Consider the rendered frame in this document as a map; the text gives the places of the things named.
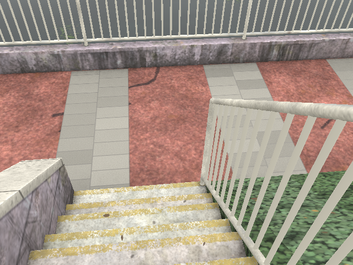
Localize stairs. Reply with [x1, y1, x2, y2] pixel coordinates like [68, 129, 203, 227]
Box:
[28, 181, 258, 265]

